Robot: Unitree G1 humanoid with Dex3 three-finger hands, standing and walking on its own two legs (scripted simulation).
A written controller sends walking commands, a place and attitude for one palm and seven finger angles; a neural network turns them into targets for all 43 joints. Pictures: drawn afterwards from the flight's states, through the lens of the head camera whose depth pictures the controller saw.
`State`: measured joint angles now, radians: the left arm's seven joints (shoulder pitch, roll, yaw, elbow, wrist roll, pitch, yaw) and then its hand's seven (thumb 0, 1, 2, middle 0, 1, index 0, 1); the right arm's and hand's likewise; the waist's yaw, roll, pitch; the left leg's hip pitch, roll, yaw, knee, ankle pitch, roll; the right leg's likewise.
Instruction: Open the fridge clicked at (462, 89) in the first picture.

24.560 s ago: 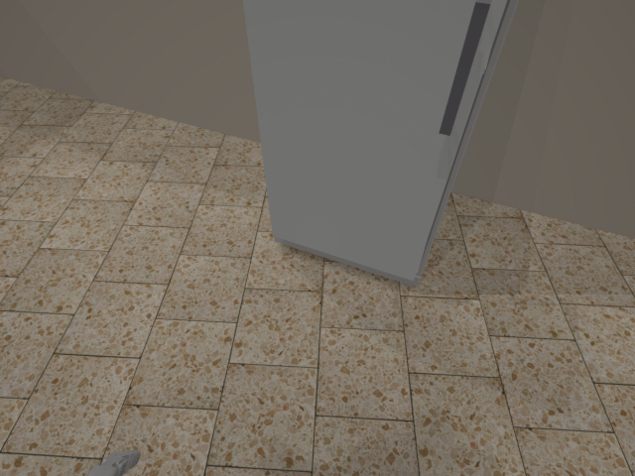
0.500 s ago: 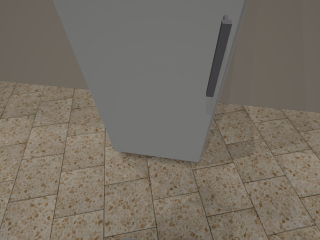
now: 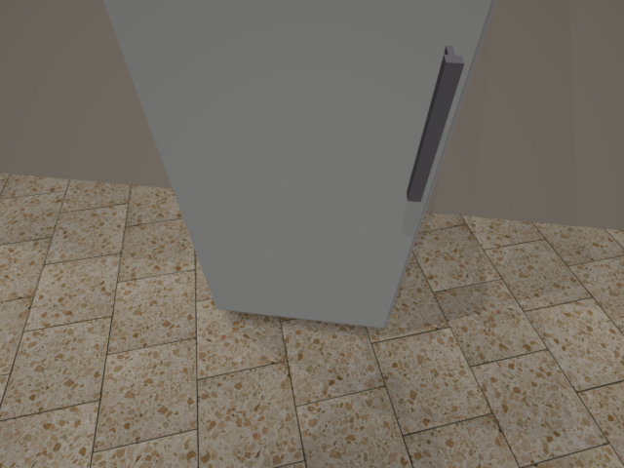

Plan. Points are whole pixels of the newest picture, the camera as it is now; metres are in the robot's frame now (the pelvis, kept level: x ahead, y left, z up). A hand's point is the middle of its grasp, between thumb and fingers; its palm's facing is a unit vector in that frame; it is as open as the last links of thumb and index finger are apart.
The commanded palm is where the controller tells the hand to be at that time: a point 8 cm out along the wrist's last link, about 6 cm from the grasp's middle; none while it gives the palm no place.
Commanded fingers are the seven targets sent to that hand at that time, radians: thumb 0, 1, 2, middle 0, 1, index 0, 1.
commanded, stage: come to a stop and stand still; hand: right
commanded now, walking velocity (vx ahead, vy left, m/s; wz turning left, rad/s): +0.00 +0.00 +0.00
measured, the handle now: (429, 131) +0.63 -0.16 +0.10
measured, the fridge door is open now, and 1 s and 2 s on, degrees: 0 0 0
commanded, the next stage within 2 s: look again from close up in 0.10 s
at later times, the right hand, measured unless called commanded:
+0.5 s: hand out of the picture -0.01 -0.17 -0.18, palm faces +0.03 +0.98 -0.18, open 7.4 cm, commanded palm none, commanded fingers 0.00 -0.90 -0.90 0.20 0.30 0.20 0.30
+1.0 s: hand out of the picture -0.02 -0.18 -0.18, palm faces +0.03 +0.98 -0.17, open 7.4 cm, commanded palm none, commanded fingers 0.00 -0.90 -0.90 0.20 0.30 0.20 0.30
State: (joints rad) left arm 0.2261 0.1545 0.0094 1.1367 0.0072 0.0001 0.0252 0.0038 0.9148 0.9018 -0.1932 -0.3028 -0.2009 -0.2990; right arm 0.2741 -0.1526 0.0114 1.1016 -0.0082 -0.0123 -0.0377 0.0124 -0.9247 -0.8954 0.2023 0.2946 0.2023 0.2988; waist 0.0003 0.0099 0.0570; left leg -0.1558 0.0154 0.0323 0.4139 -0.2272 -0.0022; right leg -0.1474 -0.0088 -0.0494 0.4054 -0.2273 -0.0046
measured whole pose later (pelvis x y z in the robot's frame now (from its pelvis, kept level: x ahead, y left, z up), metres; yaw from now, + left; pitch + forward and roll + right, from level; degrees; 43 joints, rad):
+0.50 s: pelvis -0.01 +0.00 +0.00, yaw +0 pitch -2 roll +0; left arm 0.28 0.13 -0.01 1.15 0.01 0.00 0.02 0.00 0.91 0.90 -0.19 -0.30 -0.20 -0.30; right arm 0.29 -0.14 0.01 1.10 -0.01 -0.02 -0.04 0.01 -0.90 -0.90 0.20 0.29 0.20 0.30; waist 0.00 0.00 0.06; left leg -0.15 0.02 0.04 0.39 -0.20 0.00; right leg -0.15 0.00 -0.04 0.39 -0.20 -0.01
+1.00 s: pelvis -0.01 -0.02 +0.00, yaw +0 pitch -2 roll +0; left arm 0.29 0.13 0.00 1.13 0.01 -0.01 0.02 0.00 0.91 0.90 -0.19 -0.30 -0.20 -0.30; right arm 0.29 -0.14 0.00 1.11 -0.01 -0.01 -0.03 0.01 -0.90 -0.90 0.20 0.29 0.20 0.30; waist 0.00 0.01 0.06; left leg -0.17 0.04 0.03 0.41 -0.21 -0.02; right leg -0.16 0.02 -0.05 0.39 -0.21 -0.03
